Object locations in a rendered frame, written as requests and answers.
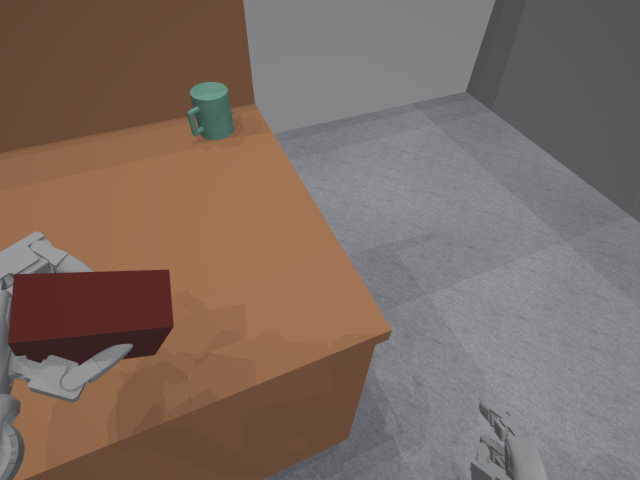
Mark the right robot hand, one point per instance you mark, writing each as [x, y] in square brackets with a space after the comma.
[519, 460]

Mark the sponge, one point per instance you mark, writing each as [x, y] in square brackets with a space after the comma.
[77, 315]

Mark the left robot hand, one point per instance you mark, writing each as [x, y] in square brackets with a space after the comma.
[55, 377]

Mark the robot left forearm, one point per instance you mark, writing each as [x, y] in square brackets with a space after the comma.
[11, 441]

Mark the table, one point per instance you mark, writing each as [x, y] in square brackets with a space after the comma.
[274, 330]

